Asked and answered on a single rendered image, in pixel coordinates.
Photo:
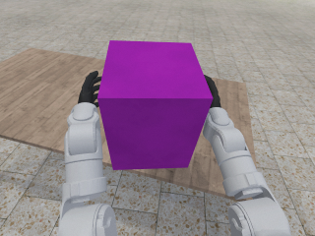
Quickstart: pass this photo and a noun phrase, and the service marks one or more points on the right robot upper arm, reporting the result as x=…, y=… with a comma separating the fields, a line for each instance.
x=257, y=217

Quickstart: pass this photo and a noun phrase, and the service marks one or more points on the carton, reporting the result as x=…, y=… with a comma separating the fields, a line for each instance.
x=153, y=100

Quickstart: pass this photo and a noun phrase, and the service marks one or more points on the robot left forearm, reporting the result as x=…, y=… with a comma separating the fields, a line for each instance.
x=83, y=158

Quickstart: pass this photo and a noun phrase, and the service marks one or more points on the robot left hand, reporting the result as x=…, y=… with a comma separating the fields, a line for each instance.
x=87, y=93

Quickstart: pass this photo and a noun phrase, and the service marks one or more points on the left robot upper arm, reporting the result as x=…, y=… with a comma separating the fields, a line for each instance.
x=89, y=220

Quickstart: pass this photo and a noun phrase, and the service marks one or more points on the robot right hand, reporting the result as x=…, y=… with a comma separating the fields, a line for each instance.
x=214, y=91

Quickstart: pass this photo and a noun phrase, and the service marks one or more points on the table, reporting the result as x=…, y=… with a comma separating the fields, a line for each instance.
x=39, y=88

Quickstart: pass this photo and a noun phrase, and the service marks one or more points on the robot right forearm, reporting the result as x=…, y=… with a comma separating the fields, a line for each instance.
x=240, y=176

